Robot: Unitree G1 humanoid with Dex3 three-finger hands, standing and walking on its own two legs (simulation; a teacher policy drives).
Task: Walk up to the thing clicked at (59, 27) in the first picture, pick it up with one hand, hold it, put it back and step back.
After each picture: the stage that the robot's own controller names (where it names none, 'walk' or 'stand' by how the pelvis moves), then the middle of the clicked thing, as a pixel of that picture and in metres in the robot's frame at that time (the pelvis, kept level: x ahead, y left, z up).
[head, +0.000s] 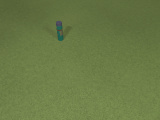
stand; (59, 31) +1.54 +0.22 -0.65
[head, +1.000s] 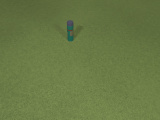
walk; (70, 31) +1.41 +0.16 -0.64
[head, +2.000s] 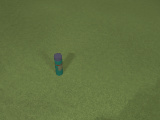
walk; (58, 65) +0.92 +0.20 -0.63
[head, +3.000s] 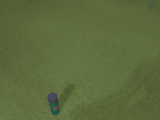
walk; (54, 104) +0.57 +0.21 -0.63
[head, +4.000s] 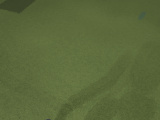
stand; out of the picture +0.42 +0.20 -0.65
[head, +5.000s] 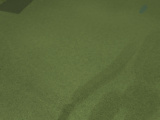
walk; out of the picture +0.40 +0.21 -0.66
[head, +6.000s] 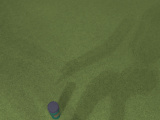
walk; (54, 111) +0.37 +0.15 -0.63
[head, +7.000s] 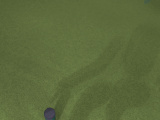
walk; (50, 118) +0.39 +0.16 -0.63
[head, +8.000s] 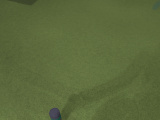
stand; (56, 119) +0.46 +0.19 -0.63
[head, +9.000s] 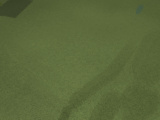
walk; out of the picture +0.38 +0.22 -0.65
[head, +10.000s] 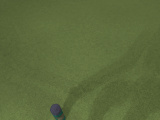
stand; (58, 114) +0.43 +0.23 -0.64
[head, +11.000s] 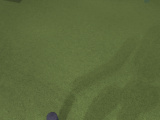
stand; out of the picture +0.40 +0.20 -0.63
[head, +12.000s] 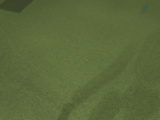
stand; out of the picture +0.40 +0.21 -0.66
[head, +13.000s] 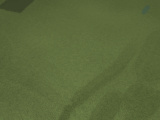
stand; out of the picture +0.38 +0.21 -0.66
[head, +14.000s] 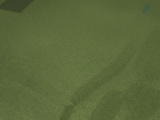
stand; out of the picture +0.37 +0.21 -0.66
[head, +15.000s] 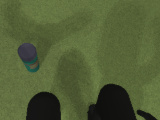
go down; (30, 59) +0.48 +0.18 -0.32
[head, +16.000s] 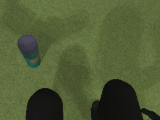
go down; (31, 53) +0.49 +0.17 -0.28
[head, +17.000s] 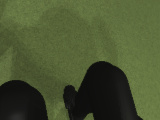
close in; out of the picture +0.50 +0.20 -0.18
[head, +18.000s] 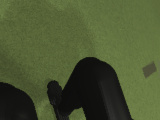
close; out of the picture +0.49 +0.22 -0.18
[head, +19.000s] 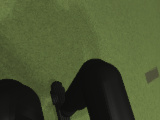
lift; out of the picture +0.44 +0.22 -0.18
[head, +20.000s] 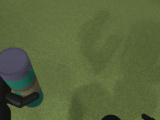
lift; (25, 83) +0.33 +0.17 +0.03
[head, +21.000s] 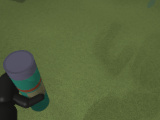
hold; (31, 86) +0.32 +0.16 +0.07
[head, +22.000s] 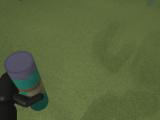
hold; (31, 86) +0.33 +0.16 +0.06
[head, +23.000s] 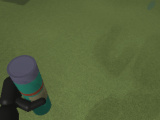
hold; (33, 90) +0.31 +0.16 +0.06
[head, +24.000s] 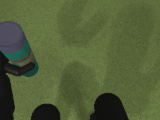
crouch; (21, 55) +0.43 +0.16 -0.03
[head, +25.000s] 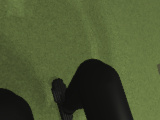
lower; out of the picture +0.50 +0.21 -0.17
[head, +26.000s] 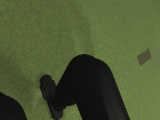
lower; out of the picture +0.49 +0.22 -0.19
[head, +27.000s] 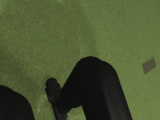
lower; out of the picture +0.49 +0.22 -0.18
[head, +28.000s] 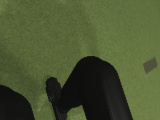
lower; out of the picture +0.47 +0.21 -0.19
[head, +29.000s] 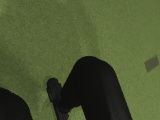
loosen; out of the picture +0.48 +0.22 -0.19
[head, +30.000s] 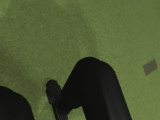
open; out of the picture +0.48 +0.21 -0.19
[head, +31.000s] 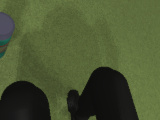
stand; out of the picture +0.47 +0.19 -0.21
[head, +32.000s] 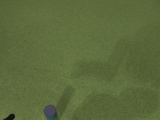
stand; (52, 116) +0.40 +0.15 -0.56
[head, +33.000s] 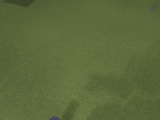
stand; out of the picture +0.41 +0.16 -0.60
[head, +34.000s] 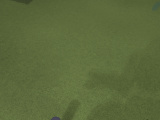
stand; out of the picture +0.40 +0.15 -0.60
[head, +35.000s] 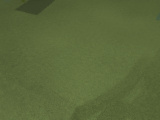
stand; out of the picture +0.42 +0.15 -0.65
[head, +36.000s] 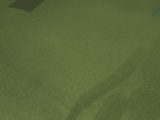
stand; out of the picture +0.39 +0.17 -0.66
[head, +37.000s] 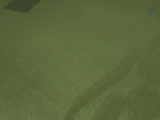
walk; out of the picture +0.38 +0.18 -0.66
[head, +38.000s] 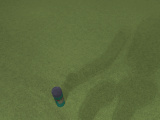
walk; (58, 97) +0.52 +0.17 -0.63
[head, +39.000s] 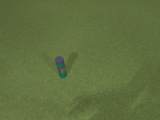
walk; (61, 67) +0.84 +0.20 -0.64
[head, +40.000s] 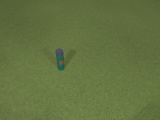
walk; (60, 60) +1.03 +0.17 -0.64
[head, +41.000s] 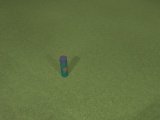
stand; (64, 67) +1.00 +0.15 -0.66
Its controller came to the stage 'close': yes
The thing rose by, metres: 0.69
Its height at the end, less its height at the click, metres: +0.00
